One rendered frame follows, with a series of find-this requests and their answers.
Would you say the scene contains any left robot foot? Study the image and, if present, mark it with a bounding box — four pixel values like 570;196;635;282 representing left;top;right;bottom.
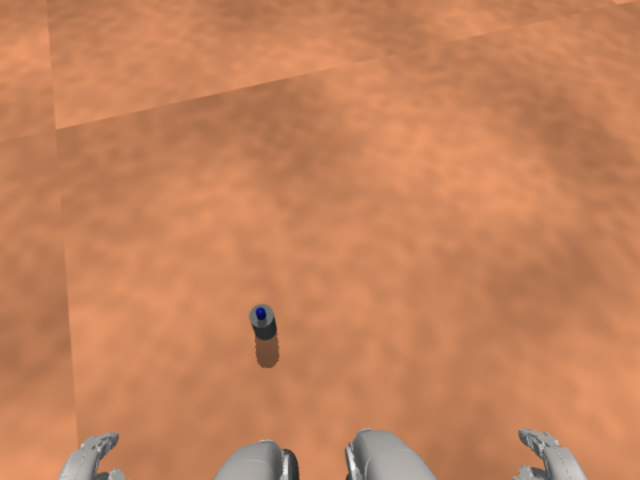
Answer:
282;449;299;480

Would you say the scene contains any right robot hand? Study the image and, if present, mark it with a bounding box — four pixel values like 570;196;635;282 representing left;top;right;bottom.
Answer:
512;428;588;480

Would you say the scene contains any left robot hand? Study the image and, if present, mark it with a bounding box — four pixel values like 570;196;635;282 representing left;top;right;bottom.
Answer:
57;432;131;480

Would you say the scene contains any bottle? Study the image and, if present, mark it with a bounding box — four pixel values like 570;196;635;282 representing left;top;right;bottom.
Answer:
249;304;277;340

